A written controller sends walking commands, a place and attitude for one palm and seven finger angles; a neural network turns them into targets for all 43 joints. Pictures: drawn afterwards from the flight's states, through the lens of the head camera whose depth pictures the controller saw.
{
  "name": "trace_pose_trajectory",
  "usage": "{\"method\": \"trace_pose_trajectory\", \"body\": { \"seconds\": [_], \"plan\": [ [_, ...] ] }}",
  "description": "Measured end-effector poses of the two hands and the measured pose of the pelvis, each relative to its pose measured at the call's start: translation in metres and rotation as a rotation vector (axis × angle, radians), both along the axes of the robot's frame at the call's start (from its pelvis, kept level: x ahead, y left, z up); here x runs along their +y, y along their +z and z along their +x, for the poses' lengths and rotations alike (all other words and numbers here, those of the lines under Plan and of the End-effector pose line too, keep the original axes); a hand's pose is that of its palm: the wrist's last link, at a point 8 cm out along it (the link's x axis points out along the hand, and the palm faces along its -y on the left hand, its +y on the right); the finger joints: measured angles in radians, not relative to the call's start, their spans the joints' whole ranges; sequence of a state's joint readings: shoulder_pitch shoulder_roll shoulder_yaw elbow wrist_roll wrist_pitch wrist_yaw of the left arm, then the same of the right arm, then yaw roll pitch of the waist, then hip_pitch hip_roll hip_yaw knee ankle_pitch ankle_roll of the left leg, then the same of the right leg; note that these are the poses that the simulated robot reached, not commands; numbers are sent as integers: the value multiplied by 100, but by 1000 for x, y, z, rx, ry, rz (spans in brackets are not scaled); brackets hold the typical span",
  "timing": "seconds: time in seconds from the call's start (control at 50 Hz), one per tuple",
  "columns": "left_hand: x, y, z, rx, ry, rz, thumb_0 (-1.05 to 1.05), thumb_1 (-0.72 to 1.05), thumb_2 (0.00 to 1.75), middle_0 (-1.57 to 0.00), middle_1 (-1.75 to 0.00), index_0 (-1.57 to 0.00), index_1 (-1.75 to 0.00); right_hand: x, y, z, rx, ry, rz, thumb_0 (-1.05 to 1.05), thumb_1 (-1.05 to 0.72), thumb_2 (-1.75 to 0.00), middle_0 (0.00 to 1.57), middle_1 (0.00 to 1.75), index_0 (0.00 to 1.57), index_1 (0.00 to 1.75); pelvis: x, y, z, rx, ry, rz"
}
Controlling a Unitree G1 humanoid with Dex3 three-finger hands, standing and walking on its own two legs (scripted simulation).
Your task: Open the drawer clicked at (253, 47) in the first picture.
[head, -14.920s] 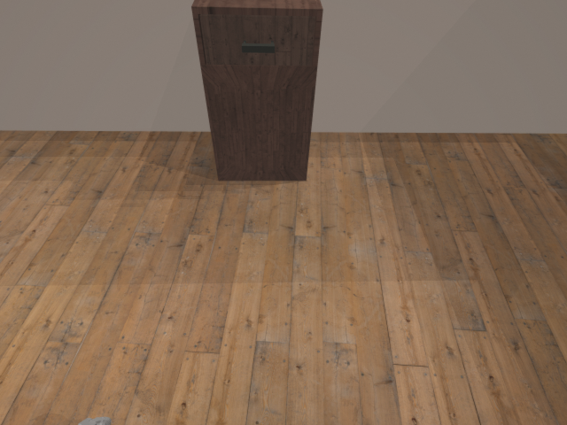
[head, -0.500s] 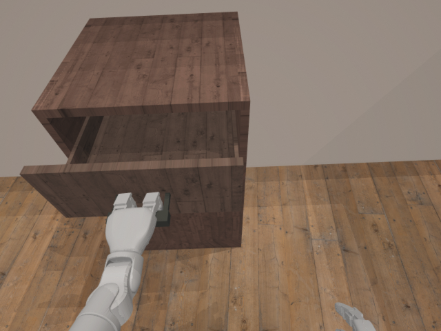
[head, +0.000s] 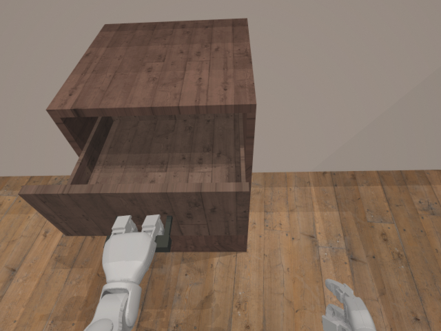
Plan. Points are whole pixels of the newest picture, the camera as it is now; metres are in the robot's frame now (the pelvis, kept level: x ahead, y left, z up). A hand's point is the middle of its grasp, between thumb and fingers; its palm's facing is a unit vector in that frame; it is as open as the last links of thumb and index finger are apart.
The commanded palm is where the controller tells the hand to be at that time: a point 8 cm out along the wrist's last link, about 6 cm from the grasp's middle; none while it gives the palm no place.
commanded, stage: pull the drawer open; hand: left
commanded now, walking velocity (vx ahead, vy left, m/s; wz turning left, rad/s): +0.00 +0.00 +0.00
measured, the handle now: (141, 232) +0.30 +0.19 -0.01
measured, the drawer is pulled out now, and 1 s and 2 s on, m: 0.21 0.30 0.30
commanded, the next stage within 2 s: open the thumb to release the handle in 1.10 s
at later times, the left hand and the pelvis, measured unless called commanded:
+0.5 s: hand (136, 290) +0.20 +0.18 -0.03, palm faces -0.01 -0.12 -0.99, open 5.8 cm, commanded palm +0.16 +0.18 +0.02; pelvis +0.00 -0.01 -0.01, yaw +0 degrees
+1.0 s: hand (132, 315) +0.16 +0.17 -0.03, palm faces -0.01 -0.16 -0.99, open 5.9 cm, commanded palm +0.10 +0.18 +0.02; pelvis +0.00 -0.01 -0.02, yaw -1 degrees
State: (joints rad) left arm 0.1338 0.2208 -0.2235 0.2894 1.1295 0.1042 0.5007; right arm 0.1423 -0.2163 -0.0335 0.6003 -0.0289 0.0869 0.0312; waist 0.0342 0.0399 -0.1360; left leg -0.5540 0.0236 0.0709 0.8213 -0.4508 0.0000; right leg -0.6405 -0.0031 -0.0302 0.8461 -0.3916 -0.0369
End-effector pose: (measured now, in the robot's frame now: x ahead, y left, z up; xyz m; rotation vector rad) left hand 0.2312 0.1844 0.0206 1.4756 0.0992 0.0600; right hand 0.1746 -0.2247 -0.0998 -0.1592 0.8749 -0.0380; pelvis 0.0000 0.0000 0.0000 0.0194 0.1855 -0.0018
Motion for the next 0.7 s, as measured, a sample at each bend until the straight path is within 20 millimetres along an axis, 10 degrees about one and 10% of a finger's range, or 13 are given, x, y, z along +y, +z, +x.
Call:
{"method": "trace_pose_trajectory", "body": {
  "seconds": [0.7],
  "plan": [
    [-5, 0, -77, -11, 28, -36, 6, 68, 80, -28, -135, -42, -135, 8, -5, 23, -86, 97, 36, 1, -91, -90, 20, 30, 20, 30, -7, -16, -1, 16, -6, 9]
  ]
}}
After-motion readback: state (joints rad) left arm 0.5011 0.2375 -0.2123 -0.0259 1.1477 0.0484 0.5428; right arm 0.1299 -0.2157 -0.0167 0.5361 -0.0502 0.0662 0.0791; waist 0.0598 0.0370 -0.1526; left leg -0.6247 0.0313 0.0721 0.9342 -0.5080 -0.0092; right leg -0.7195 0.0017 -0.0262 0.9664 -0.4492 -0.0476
